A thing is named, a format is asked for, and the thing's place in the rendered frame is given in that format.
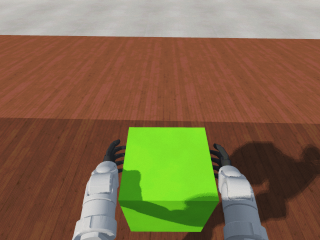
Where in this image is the carton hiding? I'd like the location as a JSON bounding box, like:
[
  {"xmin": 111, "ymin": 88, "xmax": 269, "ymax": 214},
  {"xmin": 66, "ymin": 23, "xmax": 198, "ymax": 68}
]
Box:
[{"xmin": 118, "ymin": 127, "xmax": 219, "ymax": 232}]

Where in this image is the robot left hand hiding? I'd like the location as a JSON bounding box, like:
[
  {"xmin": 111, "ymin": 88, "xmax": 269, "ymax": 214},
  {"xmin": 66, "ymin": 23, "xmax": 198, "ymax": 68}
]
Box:
[{"xmin": 102, "ymin": 139, "xmax": 126, "ymax": 173}]

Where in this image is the robot right forearm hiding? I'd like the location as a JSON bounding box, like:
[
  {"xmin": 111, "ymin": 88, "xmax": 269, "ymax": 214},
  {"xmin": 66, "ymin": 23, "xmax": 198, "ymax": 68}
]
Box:
[{"xmin": 218, "ymin": 165, "xmax": 269, "ymax": 240}]

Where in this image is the robot right hand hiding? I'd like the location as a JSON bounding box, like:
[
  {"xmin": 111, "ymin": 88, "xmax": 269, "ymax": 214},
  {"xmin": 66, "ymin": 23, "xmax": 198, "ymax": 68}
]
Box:
[{"xmin": 209, "ymin": 143, "xmax": 232, "ymax": 179}]

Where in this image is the robot left forearm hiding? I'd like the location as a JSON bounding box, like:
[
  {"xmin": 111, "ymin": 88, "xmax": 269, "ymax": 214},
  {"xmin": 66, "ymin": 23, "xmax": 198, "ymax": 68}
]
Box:
[{"xmin": 72, "ymin": 161, "xmax": 119, "ymax": 240}]

